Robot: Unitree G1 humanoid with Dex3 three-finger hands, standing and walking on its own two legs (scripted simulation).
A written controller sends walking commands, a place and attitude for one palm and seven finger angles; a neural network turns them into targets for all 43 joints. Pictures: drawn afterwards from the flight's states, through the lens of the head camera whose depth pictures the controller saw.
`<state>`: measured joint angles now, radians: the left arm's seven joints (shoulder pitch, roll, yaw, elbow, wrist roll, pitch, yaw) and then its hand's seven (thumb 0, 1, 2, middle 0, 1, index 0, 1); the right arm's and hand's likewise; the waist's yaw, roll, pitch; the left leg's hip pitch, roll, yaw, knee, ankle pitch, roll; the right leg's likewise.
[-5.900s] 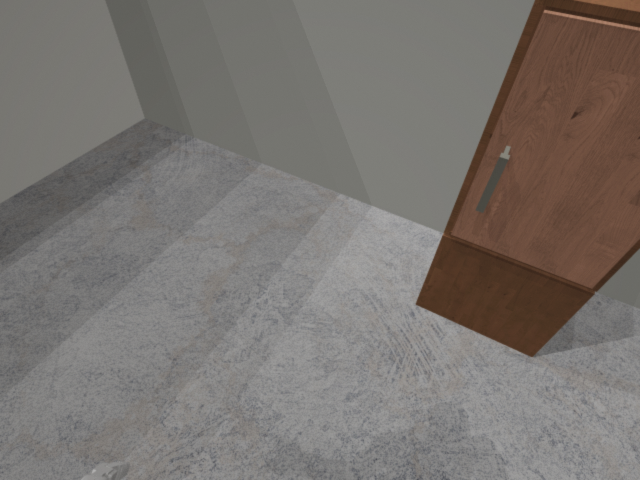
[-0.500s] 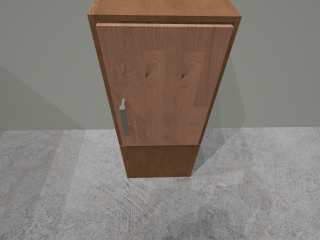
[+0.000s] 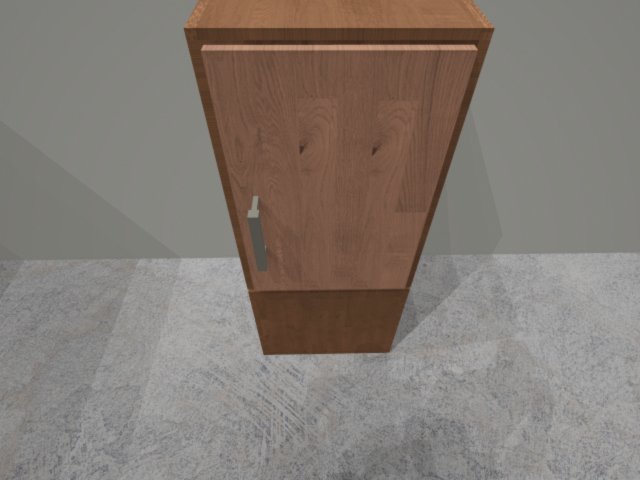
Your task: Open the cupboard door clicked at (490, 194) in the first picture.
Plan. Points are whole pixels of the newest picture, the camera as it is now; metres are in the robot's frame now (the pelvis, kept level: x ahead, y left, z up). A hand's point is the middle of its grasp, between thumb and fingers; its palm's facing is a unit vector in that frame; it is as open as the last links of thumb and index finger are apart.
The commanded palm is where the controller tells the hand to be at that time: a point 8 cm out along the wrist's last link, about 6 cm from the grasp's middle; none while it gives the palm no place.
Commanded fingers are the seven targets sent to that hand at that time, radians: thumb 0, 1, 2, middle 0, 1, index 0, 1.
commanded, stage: raise the hand with hooked fingers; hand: left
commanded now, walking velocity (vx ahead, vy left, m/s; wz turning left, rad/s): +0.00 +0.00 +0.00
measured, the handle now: (259, 235) +0.57 +0.16 -0.11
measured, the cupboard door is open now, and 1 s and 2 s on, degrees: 0 0 0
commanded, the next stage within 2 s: none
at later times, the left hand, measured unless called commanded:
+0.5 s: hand out of the picture +0.13 +0.16 -0.10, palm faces +0.14 -0.99 -0.02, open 8.8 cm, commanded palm +0.13 +0.23 -0.07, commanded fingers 0.00 0.34 0.66 -0.24 -0.66 -0.24 -0.66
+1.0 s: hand (164, 428) +0.19 +0.22 -0.07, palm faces +0.16 -0.98 -0.08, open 11.8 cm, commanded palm +0.16 +0.26 -0.07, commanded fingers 0.00 -0.24 0.41 -0.28 -1.03 -0.28 -1.03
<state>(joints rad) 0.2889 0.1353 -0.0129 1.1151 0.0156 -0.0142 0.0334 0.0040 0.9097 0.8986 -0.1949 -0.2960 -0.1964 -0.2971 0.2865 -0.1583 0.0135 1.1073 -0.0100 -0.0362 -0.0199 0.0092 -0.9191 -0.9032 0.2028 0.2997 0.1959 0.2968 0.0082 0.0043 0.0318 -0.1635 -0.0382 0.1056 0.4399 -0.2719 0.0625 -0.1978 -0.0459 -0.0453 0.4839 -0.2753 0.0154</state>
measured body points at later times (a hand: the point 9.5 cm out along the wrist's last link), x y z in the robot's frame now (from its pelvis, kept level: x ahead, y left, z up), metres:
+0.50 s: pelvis -0.04 -0.05 -0.10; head +0.03 -0.03 +0.35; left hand +0.12 +0.22 -0.10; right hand +0.22 -0.30 -0.12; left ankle -0.02 +0.07 -0.74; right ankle -0.01 -0.13 -0.74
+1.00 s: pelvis -0.05 -0.04 -0.11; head +0.05 -0.03 +0.33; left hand +0.18 +0.27 -0.06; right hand +0.10 -0.30 -0.21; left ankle -0.02 +0.07 -0.74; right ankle -0.01 -0.13 -0.74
